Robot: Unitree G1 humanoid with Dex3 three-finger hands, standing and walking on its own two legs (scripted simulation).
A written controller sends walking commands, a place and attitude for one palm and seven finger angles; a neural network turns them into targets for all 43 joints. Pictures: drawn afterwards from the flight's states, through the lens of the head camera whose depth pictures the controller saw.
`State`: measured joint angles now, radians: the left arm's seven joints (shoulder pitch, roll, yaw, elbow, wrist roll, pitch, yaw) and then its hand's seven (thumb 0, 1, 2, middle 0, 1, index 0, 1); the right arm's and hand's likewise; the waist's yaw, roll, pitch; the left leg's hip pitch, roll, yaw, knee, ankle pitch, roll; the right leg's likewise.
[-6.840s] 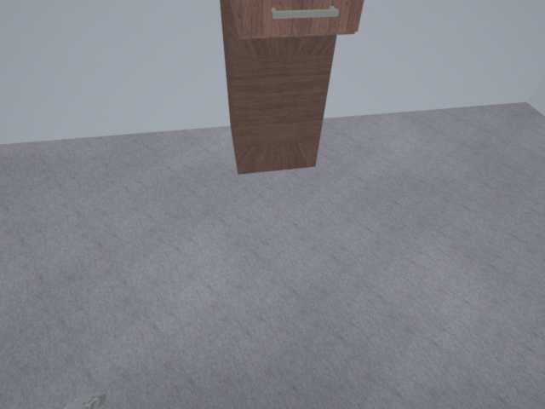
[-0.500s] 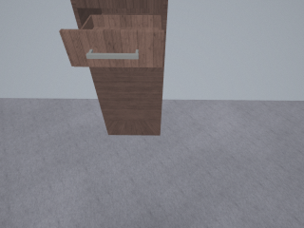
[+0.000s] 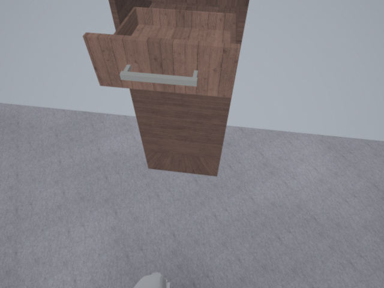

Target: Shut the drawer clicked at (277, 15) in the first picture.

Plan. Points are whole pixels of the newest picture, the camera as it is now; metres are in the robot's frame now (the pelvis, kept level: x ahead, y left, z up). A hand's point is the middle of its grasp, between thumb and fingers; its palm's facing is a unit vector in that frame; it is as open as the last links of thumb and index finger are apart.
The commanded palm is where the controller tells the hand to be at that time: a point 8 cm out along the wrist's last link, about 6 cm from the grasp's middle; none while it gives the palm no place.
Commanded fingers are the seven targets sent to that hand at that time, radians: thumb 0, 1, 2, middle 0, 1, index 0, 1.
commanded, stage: take the last steps up to it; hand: left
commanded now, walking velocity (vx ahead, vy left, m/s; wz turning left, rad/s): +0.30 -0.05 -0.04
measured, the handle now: (160, 74) +0.58 +0.15 +0.12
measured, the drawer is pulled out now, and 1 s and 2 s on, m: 0.25 0.25 0.25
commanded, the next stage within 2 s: come to a stop and stand still in 0.48 s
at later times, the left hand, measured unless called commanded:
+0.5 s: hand (144, 221) +0.30 +0.17 -0.16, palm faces -0.06 -0.97 -0.24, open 7.3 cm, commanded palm none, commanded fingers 0.00 0.90 0.90 -0.20 -0.30 -0.20 -0.30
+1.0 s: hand (146, 229) +0.29 +0.16 -0.18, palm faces +0.03 -0.98 -0.21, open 7.3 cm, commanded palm none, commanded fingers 0.00 0.90 0.90 -0.20 -0.30 -0.20 -0.30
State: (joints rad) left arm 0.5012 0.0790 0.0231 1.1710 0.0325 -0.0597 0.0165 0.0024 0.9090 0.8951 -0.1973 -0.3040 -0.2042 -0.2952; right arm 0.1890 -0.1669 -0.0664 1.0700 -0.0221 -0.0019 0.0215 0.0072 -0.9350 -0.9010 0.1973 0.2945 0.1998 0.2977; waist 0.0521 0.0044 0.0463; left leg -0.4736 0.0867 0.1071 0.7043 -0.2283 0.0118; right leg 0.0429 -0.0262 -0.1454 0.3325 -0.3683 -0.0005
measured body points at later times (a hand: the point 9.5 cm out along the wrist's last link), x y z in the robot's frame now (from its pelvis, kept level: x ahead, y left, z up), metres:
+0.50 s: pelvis +0.18 -0.02 -0.01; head +0.19 -0.04 +0.44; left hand +0.30 +0.22 -0.14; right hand +0.13 -0.24 -0.17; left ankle +0.10 +0.12 -0.74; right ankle +0.26 -0.13 -0.74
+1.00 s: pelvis +0.25 -0.02 +0.00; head +0.29 -0.01 +0.45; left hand +0.28 +0.22 -0.17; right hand +0.33 -0.25 -0.15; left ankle +0.29 +0.08 -0.74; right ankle +0.22 -0.14 -0.69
